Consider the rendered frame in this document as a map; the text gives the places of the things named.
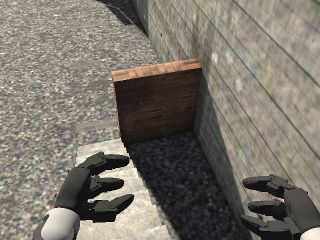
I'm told stairs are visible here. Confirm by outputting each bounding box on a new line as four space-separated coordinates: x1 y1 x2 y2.
75 138 171 240

